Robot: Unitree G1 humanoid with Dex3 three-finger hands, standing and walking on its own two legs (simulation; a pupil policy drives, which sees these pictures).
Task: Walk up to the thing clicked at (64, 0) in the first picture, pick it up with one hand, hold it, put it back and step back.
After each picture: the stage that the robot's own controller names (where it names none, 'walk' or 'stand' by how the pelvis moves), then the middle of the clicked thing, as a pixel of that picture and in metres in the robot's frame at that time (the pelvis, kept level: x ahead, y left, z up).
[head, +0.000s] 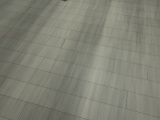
stand; out of the picture +2.34 +0.34 -0.65
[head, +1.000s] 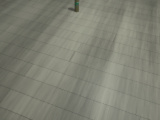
walk; (76, 3) +2.21 +0.16 -0.64
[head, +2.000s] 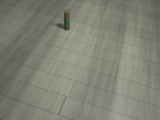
walk; (67, 20) +1.57 +0.14 -0.65
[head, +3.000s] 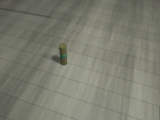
walk; (63, 54) +1.07 +0.21 -0.65
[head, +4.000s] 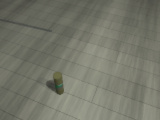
walk; (58, 83) +0.72 +0.22 -0.64
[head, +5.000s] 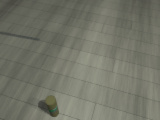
walk; (52, 106) +0.49 +0.21 -0.64
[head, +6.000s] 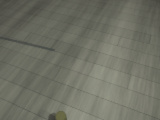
stand; out of the picture +0.42 +0.18 -0.65
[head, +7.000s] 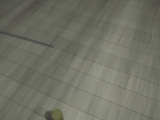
stand; out of the picture +0.41 +0.19 -0.65
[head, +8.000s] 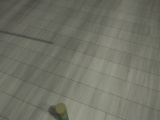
stand; (62, 114) +0.44 +0.19 -0.65
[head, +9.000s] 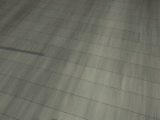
stand; out of the picture +0.37 +0.22 -0.65
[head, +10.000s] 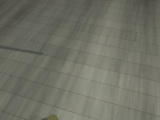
stand; out of the picture +0.40 +0.23 -0.66
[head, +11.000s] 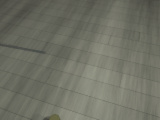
stand; out of the picture +0.40 +0.22 -0.66
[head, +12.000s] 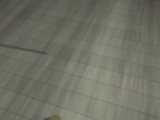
stand; out of the picture +0.40 +0.22 -0.66
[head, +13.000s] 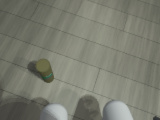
go down; (46, 72) +0.46 +0.19 -0.43
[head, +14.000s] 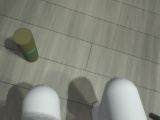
go down; (28, 47) +0.50 +0.21 -0.28
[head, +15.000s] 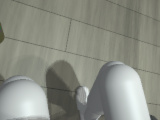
close in; out of the picture +0.50 +0.24 -0.20
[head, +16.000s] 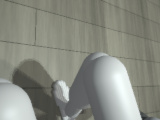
close; out of the picture +0.49 +0.27 -0.17
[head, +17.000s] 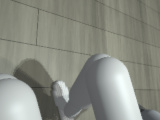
lift; out of the picture +0.44 +0.25 -0.17
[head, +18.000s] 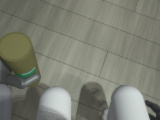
lift; (25, 65) +0.35 +0.20 -0.03
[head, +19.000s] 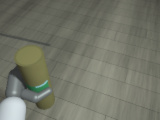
hold; (38, 82) +0.31 +0.16 +0.07
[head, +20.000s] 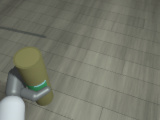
hold; (37, 81) +0.33 +0.17 +0.03
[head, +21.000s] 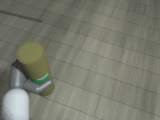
crouch; (39, 73) +0.36 +0.16 +0.00
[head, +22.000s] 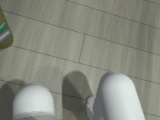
lower; out of the picture +0.49 +0.22 -0.05
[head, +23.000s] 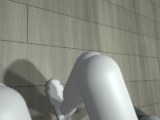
lower; out of the picture +0.48 +0.27 -0.18
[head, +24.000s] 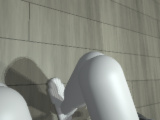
lower; out of the picture +0.48 +0.27 -0.18
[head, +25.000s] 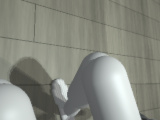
lower; out of the picture +0.47 +0.27 -0.18
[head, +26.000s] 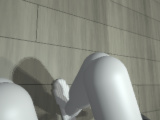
lower; out of the picture +0.47 +0.27 -0.17
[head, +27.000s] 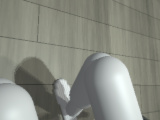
open; out of the picture +0.47 +0.25 -0.18
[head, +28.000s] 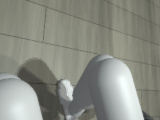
stand; out of the picture +0.47 +0.25 -0.18
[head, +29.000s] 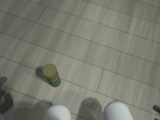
walk; (52, 76) +0.46 +0.17 -0.44
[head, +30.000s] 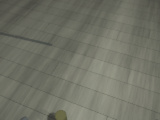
stand; out of the picture +0.41 +0.16 -0.60
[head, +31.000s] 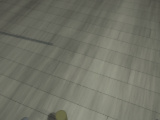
stand; out of the picture +0.40 +0.16 -0.60
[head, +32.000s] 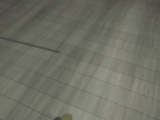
stand; out of the picture +0.43 +0.15 -0.65
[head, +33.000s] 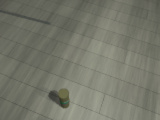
walk; (64, 99) +0.46 +0.11 -0.64
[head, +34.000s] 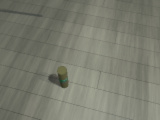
walk; (63, 77) +0.62 +0.18 -0.63
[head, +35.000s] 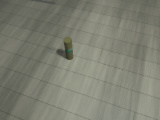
walk; (68, 49) +0.96 +0.18 -0.62
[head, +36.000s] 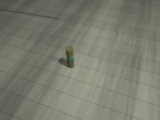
stand; (70, 57) +1.06 +0.18 -0.65
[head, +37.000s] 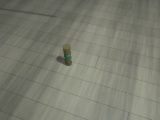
stand; (67, 55) +1.06 +0.20 -0.66
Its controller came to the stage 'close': yes
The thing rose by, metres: 0.69
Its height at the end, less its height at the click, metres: +0.00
